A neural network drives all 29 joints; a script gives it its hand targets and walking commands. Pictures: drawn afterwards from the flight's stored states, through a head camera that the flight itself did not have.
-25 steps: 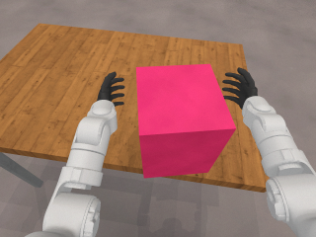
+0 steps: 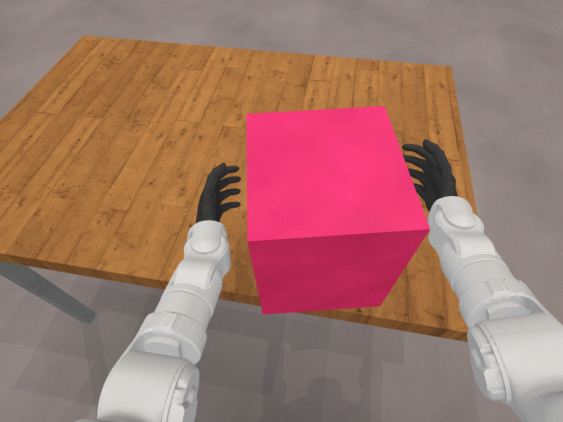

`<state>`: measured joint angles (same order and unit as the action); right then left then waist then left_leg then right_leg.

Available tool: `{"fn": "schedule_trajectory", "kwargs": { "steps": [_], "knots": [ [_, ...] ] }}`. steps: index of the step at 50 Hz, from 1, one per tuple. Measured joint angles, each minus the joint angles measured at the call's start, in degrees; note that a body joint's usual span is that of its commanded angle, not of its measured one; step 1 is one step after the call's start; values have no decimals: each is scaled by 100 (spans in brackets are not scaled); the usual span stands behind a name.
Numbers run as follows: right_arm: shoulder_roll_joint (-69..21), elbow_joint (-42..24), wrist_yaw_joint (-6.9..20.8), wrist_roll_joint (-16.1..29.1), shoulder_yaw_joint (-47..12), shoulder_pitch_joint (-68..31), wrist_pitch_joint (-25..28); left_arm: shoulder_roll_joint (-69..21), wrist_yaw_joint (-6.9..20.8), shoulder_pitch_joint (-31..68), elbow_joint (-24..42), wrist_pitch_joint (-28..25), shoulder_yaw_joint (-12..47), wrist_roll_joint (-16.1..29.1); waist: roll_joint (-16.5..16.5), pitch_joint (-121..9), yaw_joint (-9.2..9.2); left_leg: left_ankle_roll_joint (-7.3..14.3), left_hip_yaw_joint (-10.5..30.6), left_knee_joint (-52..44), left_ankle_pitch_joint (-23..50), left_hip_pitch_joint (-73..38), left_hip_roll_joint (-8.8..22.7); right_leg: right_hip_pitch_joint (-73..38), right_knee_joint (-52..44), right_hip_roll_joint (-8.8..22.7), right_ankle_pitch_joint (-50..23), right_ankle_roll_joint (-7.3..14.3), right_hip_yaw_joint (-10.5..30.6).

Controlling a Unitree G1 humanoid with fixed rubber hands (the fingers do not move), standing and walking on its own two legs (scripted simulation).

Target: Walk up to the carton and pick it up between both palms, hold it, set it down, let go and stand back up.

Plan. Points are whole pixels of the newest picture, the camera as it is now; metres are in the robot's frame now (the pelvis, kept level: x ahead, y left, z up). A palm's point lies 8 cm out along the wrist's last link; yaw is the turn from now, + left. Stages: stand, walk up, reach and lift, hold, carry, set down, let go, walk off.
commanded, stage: reach and lift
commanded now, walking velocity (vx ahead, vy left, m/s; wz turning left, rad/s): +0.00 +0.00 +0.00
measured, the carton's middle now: (319, 218) +0.40 +0.00 +0.02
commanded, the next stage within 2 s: none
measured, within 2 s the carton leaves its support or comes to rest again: leaves its support in 1.90 s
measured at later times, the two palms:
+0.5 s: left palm (222, 220) +0.38 +0.15 +0.03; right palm (416, 204) +0.43 -0.14 +0.04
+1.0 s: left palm (225, 222) +0.38 +0.15 +0.03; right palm (418, 203) +0.42 -0.14 +0.05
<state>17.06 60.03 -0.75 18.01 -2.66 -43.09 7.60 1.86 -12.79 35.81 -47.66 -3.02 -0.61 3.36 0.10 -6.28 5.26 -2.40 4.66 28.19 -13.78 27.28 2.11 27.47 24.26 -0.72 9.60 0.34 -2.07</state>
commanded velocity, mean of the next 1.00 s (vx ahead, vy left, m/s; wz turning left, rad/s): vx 0.00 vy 0.00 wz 0.00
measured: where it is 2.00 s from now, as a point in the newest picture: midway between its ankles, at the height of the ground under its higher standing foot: outside the picture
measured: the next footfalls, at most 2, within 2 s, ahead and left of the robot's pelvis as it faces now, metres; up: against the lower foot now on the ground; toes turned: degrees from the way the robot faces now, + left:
none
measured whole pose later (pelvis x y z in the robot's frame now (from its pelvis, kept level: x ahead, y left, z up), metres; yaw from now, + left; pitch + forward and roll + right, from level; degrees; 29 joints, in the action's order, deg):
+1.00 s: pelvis +0.00 +0.00 +0.00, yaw +0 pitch +15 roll -1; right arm 8.2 64.3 -2.0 0.3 10.0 -42.9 12.3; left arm -6.4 -13.5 35.5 -53.3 -12.4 -13.3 -7.8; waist 0.1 -8.6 4.6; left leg -2.4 4.6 28.2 -13.9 28.9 2.1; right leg 29.0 24.3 -0.7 9.7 0.4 -2.1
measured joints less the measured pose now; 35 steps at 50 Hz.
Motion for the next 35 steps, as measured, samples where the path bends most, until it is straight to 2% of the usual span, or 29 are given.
{"fn": "schedule_trajectory", "kwargs": {
  "steps": [9,19,23,29,35],
  "knots": [
    [-48,411,-37,0,-110,0,53,-20,0,1,-426,-301,0,4,0,-54,29,-1,-1,0,-16,17,0,17,0,0,14,1,0],
    [-269,429,-125,1,-111,0,161,-285,-27,2,-451,-576,-24,40,0,-175,30,-3,-1,0,-19,157,0,156,0,0,21,3,0],
    [-466,429,-214,-14,-41,-1,177,-348,-28,1,-450,-601,-147,-101,0,-173,29,-3,-2,0,-25,157,1,157,0,0,26,3,0],
    [-533,429,-325,-298,246,-1,212,-433,-32,1,-451,-611,-336,-317,0,-173,29,-3,-2,0,-25,157,1,157,0,0,26,3,0],
    [-605,429,-310,-592,558,-1,225,-565,-46,1,-451,-640,-595,-552,0,-173,29,-3,-2,0,-25,157,1,157,0,0,26,3,0]
  ]
}}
